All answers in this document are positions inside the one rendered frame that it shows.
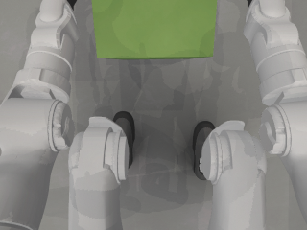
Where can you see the carton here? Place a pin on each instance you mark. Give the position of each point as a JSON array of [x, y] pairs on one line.
[[154, 29]]

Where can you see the left robot hand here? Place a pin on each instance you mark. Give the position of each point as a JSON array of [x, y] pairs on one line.
[[72, 3]]

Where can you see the right robot upper arm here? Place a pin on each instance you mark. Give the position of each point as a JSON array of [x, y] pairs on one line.
[[283, 131]]

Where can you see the robot right foot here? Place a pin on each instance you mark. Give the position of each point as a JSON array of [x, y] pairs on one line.
[[201, 132]]

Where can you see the left robot upper arm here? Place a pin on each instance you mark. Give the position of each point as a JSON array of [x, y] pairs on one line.
[[32, 132]]

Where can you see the left robot forearm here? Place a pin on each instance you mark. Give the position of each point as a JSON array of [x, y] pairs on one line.
[[49, 61]]

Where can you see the robot right thigh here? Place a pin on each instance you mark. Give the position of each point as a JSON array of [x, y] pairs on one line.
[[239, 186]]

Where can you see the right robot forearm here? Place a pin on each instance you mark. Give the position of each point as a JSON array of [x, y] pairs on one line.
[[277, 53]]

